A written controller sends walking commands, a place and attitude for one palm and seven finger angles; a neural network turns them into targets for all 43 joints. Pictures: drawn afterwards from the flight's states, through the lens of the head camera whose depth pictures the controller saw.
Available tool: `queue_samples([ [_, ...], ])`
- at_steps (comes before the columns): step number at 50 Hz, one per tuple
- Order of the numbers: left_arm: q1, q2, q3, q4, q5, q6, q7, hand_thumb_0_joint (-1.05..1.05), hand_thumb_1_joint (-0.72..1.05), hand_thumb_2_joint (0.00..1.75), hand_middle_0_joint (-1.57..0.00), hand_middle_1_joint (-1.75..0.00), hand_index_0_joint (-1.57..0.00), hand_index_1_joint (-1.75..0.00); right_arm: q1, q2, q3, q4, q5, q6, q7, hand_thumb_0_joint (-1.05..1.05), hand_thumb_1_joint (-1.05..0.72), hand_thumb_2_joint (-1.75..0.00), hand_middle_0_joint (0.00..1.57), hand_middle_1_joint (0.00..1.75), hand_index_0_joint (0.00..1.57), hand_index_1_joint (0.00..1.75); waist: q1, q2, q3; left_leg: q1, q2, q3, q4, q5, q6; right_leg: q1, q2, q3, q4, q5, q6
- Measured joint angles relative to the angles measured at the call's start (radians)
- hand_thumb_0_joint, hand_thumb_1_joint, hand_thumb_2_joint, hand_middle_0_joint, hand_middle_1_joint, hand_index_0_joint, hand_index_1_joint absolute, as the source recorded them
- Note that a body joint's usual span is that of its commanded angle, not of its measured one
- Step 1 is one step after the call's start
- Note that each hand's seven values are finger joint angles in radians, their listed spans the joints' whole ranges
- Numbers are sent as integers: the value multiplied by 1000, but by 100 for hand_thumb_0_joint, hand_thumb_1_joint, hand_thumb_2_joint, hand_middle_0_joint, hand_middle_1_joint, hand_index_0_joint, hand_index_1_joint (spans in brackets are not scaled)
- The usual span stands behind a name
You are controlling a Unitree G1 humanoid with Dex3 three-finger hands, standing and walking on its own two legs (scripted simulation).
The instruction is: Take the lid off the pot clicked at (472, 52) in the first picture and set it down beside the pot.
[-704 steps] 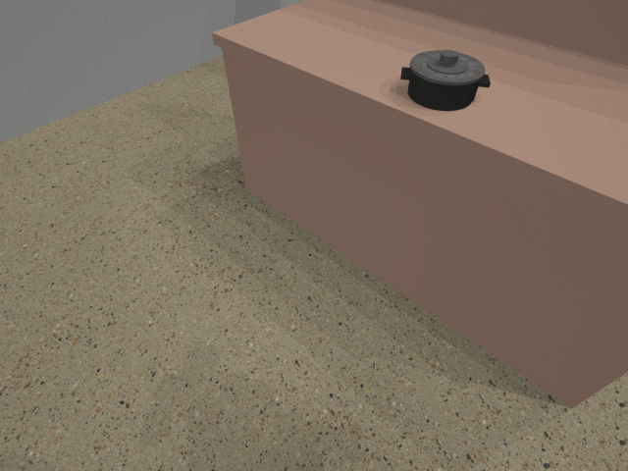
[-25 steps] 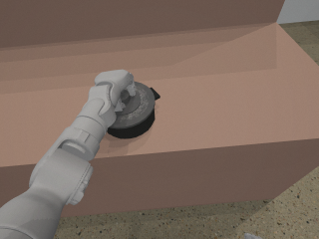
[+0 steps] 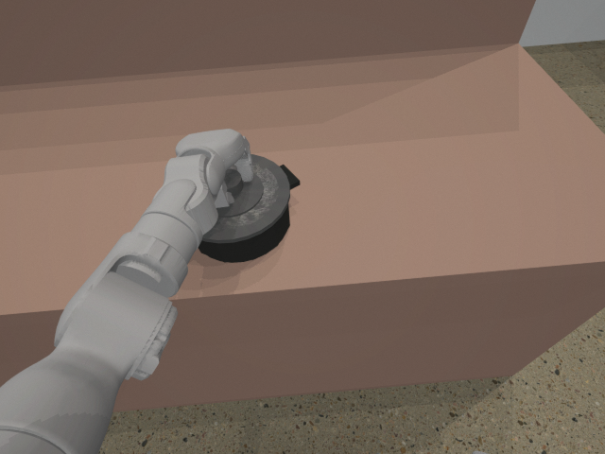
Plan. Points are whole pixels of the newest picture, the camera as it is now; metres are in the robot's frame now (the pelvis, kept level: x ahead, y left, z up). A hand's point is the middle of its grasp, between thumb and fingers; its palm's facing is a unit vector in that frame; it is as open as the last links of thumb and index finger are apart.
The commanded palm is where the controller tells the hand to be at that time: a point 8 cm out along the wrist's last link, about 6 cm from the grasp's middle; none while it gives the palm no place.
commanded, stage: close the fingers and squeeze the knob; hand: left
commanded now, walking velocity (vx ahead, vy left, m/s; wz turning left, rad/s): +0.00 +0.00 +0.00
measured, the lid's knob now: (228, 183) +0.50 +0.10 +0.08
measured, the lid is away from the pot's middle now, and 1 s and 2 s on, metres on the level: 0.00 0.00 0.01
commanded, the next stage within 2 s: lift the lid straight up in 0.20 s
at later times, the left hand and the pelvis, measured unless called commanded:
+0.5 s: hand (221, 186) +0.47 +0.10 +0.10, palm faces -0.35 -0.06 -0.93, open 7.4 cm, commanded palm +0.47 +0.11 +0.17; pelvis +0.00 +0.00 +0.00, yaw +0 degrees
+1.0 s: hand (217, 166) +0.47 +0.10 +0.14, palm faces -0.30 -0.06 -0.95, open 7.4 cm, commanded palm +0.46 +0.11 +0.21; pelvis +0.00 +0.00 +0.00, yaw +1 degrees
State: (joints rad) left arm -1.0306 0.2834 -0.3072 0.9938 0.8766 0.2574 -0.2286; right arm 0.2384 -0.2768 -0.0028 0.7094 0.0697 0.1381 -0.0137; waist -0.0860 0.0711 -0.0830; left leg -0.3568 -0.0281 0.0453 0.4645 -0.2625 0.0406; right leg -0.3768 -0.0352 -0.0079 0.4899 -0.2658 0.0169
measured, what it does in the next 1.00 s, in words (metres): stands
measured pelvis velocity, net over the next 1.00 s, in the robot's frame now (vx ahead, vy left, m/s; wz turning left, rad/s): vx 0.00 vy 0.00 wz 0.02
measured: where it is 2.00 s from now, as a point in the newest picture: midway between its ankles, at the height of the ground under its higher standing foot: outside the picture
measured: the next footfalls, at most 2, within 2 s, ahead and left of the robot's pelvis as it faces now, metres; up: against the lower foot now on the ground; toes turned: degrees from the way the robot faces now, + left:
none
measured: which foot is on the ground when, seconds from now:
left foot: down 0.00-1.00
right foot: down 0.00-1.00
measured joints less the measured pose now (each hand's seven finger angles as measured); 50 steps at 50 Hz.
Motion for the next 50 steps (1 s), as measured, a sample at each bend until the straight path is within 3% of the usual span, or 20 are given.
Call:
queue_samples([
  [18,-14,9,21,30,6,-9,10,0,26,79,-70,-98,-65,-95,18,5,3,7,-1,-10,-5,1,-91,-90,20,30,20,30,-11,1,1,-10,0,8,0,5,3,-12,0,8,-1,8,3],
  [32,-4,10,9,-8,-9,-11,14,0,27,78,-71,-96,-66,-94,21,9,-2,22,-1,-65,-5,1,-91,-90,20,30,20,30,-7,14,14,15,-6,4,-18,8,4,11,-5,4,-11,6,5],
  [50,-24,13,-25,-115,-18,33,-62,-1,27,78,-71,-96,-66,-94,-31,2,0,-3,-1,-63,13,1,-91,-90,19,30,20,30,19,19,21,48,-13,-15,-31,14,1,48,-12,-14,-17,0,2],
])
